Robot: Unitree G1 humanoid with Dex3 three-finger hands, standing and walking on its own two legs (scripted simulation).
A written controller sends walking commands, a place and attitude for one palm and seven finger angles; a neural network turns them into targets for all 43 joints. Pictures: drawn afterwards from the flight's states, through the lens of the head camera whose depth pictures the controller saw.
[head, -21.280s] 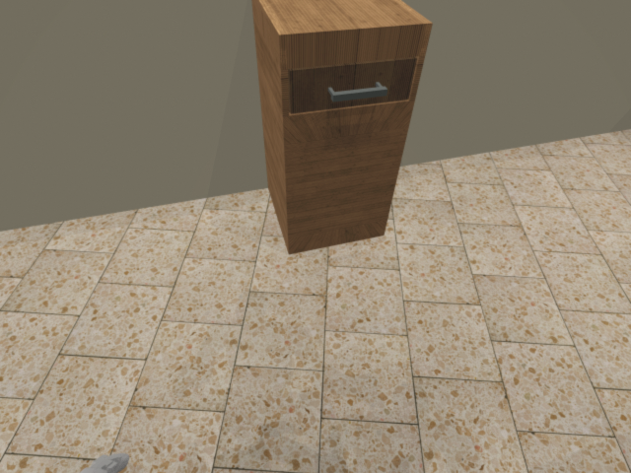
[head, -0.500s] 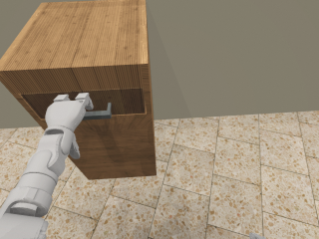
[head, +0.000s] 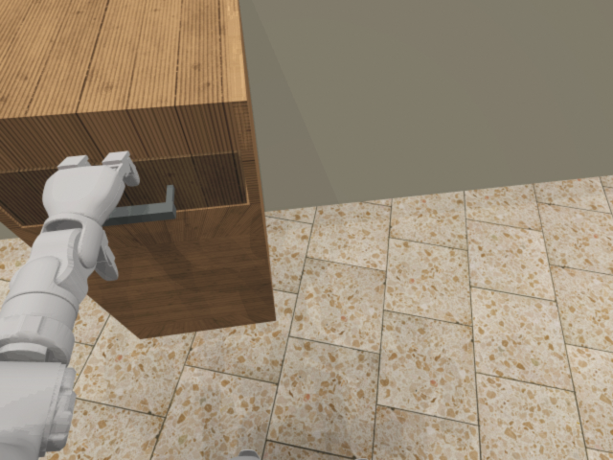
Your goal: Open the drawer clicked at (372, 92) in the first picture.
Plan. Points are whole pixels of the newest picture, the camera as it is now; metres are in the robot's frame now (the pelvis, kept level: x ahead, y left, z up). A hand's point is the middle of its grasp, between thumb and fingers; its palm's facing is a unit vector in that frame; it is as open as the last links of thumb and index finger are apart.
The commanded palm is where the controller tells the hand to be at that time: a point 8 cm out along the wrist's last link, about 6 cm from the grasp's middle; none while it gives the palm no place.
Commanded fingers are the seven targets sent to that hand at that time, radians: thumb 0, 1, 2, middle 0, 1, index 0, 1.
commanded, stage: move the hooked fingers above the handle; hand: left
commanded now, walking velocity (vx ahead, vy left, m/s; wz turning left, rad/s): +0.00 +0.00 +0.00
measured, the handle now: (121, 205) +0.50 +0.29 -0.02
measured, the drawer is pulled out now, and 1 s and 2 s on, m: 0.00 0.00 0.00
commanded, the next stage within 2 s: lower the fingers behind the handle in 0.76 s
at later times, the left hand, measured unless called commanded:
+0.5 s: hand (96, 216) +0.44 +0.29 +0.03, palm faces -0.06 -0.04 -1.00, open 13.8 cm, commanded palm +0.43 +0.29 +0.09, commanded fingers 0.00 -0.50 0.30 -0.30 -1.20 -0.30 -1.20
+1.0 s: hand (102, 212) +0.45 +0.29 +0.02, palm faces -0.06 -0.04 -1.00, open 13.8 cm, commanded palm +0.44 +0.28 +0.08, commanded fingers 0.00 -0.50 0.30 -0.30 -1.20 -0.30 -1.20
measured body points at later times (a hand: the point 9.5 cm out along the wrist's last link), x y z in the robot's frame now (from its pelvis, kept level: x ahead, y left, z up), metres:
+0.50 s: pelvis +0.00 +0.01 +0.00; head +0.08 +0.02 +0.44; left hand +0.44 +0.29 +0.08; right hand +0.03 -0.26 -0.13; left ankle +0.00 +0.12 -0.71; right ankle -0.03 -0.13 -0.71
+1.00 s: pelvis +0.00 +0.01 -0.01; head +0.09 +0.02 +0.44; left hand +0.45 +0.29 +0.08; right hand +0.01 -0.26 -0.13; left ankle +0.00 +0.12 -0.71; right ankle -0.03 -0.13 -0.71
